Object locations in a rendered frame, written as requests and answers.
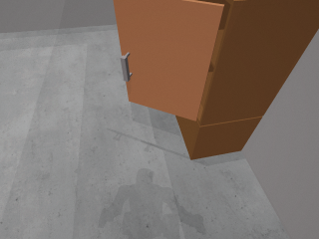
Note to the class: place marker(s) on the handle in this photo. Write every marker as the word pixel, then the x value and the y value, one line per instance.
pixel 125 67

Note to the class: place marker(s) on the cupboard door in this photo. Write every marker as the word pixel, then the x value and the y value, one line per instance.
pixel 171 43

